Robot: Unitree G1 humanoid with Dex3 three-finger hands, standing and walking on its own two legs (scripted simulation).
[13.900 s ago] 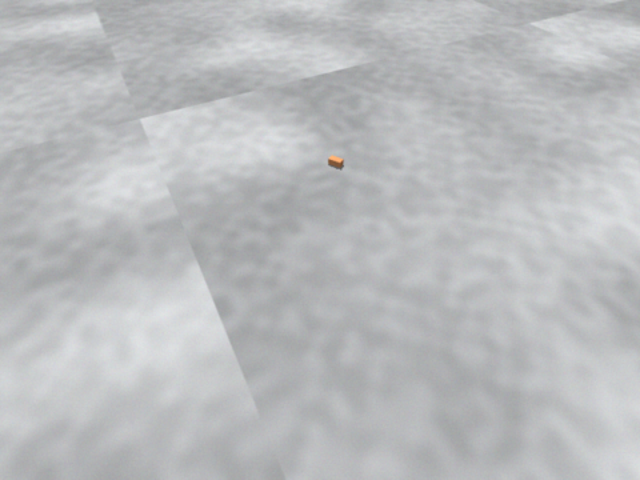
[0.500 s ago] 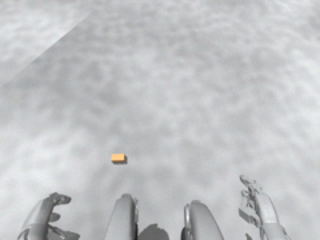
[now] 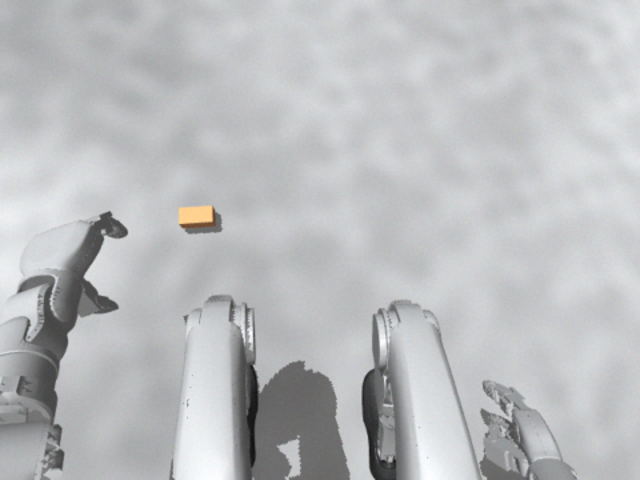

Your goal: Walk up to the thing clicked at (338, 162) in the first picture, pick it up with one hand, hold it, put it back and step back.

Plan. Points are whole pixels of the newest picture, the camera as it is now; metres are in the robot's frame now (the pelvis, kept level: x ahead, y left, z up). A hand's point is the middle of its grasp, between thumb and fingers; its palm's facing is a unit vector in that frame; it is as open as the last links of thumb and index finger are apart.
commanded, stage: rise first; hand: left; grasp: from above
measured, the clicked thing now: (197, 217) +0.52 +0.27 -0.41
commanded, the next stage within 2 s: none
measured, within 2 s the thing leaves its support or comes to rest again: neither
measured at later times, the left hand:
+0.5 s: hand (128, 243) +0.41 +0.33 -0.22, palm faces -0.47 -0.04 -0.88, open 11.5 cm
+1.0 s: hand (144, 233) +0.44 +0.32 -0.27, palm faces -0.45 -0.05 -0.89, open 11.9 cm
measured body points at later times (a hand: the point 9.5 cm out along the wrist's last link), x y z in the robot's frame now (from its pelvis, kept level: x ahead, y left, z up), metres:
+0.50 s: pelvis -0.01 +0.01 -0.07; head +0.21 +0.07 +0.31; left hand +0.43 +0.33 -0.17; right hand +0.07 -0.27 -0.19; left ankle +0.09 +0.14 -0.39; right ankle +0.08 -0.13 -0.39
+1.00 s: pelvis +0.00 +0.01 -0.10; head +0.25 +0.07 +0.28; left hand +0.46 +0.32 -0.22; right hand +0.08 -0.27 -0.21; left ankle +0.09 +0.14 -0.39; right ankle +0.08 -0.13 -0.39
